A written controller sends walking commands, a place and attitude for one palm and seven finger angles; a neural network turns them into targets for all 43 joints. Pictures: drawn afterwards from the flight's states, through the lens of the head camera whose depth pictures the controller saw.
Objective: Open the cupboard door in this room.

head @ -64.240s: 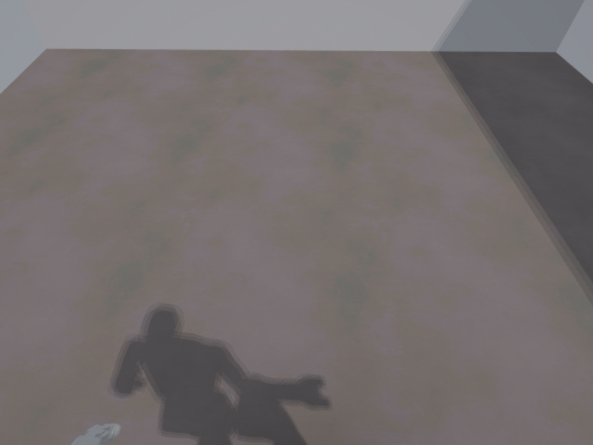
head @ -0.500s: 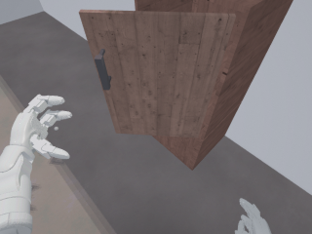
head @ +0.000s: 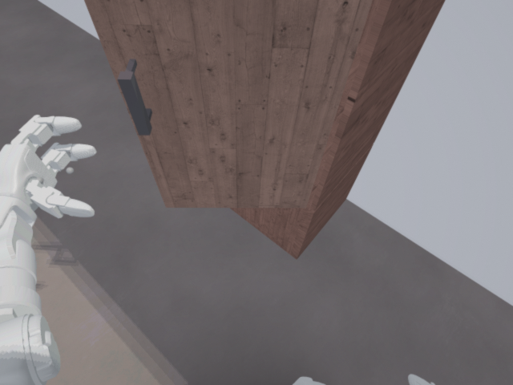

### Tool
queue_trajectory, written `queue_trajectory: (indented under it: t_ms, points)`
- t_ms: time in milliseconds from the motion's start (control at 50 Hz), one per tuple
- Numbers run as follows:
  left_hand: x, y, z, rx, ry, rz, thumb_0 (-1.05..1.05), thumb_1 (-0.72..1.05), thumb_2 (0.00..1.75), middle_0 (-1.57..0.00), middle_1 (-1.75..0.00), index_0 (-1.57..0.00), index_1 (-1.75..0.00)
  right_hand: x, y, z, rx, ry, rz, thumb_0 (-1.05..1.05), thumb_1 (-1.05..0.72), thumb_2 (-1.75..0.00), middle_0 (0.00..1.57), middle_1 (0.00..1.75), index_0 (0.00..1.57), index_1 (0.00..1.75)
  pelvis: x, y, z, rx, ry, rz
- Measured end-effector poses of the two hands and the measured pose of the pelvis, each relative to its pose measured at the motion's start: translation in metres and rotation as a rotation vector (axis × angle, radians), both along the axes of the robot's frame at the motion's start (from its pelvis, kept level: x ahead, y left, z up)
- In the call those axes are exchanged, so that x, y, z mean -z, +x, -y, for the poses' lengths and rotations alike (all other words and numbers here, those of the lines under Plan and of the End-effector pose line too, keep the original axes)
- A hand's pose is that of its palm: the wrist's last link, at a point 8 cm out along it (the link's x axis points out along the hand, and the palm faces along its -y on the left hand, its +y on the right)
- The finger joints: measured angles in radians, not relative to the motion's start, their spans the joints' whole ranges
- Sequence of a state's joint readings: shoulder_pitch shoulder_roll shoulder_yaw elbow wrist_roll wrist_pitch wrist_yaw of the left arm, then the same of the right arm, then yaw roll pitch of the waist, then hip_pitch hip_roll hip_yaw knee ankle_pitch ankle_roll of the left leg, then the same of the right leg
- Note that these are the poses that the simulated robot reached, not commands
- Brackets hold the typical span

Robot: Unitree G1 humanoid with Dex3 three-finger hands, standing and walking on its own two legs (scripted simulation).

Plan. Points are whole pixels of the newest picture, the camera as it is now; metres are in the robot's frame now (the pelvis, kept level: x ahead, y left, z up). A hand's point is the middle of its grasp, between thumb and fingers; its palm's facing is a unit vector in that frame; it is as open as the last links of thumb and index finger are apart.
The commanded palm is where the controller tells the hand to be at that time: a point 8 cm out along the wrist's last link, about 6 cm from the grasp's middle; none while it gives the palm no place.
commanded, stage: move the hooked fingers beside the handle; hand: left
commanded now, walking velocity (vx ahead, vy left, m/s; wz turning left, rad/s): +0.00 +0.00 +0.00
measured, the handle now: (138, 98) +0.57 +0.23 +0.09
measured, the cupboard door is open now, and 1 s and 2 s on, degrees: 41 41 41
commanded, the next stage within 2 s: slide the fingers in behind the handle in 1.70 s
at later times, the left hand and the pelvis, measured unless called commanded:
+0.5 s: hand (82, 136) +0.47 +0.29 +0.10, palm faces +0.01 -1.00 +0.02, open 14.0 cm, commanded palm +0.45 +0.33 +0.10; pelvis +0.01 +0.02 -0.01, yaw -1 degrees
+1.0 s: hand (104, 106) +0.53 +0.27 +0.11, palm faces +0.01 -1.00 +0.00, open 13.9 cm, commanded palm +0.51 +0.33 +0.09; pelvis +0.01 +0.02 -0.01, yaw -2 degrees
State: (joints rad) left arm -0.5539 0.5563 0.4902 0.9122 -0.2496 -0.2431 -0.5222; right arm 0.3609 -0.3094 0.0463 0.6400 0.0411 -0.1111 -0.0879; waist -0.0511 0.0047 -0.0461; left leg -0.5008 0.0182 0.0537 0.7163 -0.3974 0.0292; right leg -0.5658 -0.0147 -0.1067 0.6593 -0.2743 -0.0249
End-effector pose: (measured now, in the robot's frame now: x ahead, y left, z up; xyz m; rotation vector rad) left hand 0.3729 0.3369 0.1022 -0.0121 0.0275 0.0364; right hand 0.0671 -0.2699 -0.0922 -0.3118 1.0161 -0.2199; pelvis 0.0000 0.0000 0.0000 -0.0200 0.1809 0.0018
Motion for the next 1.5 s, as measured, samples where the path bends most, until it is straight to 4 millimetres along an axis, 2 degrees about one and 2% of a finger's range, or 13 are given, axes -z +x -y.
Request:
queue_trajectory:
  t_ms: [220, 560, 960, 1100, 1260, 1500]
  points:
    - [0.002, 0.039, -0.002, 0.013, -0.010, -0.002, -0.01, -0.50, 0.30, -0.30, -1.20, -0.30, -1.20, 0.002, -0.015, -0.012, 0.036, 0.004, -0.066, 0.01, -0.91, -0.90, 0.20, 0.30, 0.20, 0.30, 0.003, 0.002, -0.009, 0.013, -0.008, -0.044]
    - [0.000, 0.078, -0.006, 0.028, -0.009, 0.017, -0.01, -0.50, 0.30, -0.30, -1.20, -0.30, -1.20, 0.007, -0.047, -0.023, 0.096, -0.002, -0.226, 0.01, -0.91, -0.90, 0.20, 0.30, 0.20, 0.30, 0.007, 0.008, -0.021, 0.015, -0.026, -0.097]
    - [-0.005, 0.134, 0.013, 0.025, 0.008, -0.013, -0.01, -0.50, 0.30, -0.30, -1.20, -0.30, -1.20, 0.008, -0.094, -0.022, 0.169, -0.004, -0.383, 0.01, -0.91, -0.90, 0.20, 0.30, 0.20, 0.30, 0.014, 0.007, -0.017, 0.019, -0.034, -0.164]
    - [0.001, 0.139, 0.007, 0.024, 0.014, -0.020, -0.01, -0.50, 0.30, -0.30, -1.20, -0.32, -1.22, 0.004, -0.107, -0.020, 0.197, -0.001, -0.433, 0.01, -0.91, -0.90, 0.20, 0.30, 0.20, 0.30, 0.015, 0.010, -0.013, 0.033, -0.033, -0.184]
    - [0.008, 0.137, -0.004, 0.016, 0.011, -0.016, -0.01, -0.50, 0.30, -0.30, -1.20, -0.31, -1.21, 0.001, -0.101, -0.016, 0.197, -0.015, -0.453, 0.01, -0.91, -0.90, 0.20, 0.30, 0.20, 0.30, 0.015, 0.015, -0.013, 0.031, -0.038, -0.197]
    - [0.010, 0.138, 0.003, 0.041, -0.002, -0.015, -0.01, -0.50, 0.30, -0.30, -1.20, -0.30, -1.20, 0.005, -0.064, -0.020, 0.155, -0.004, -0.388, 0.00, -0.91, -0.90, 0.20, 0.30, 0.20, 0.30, 0.014, 0.024, -0.017, 0.021, -0.046, -0.186]
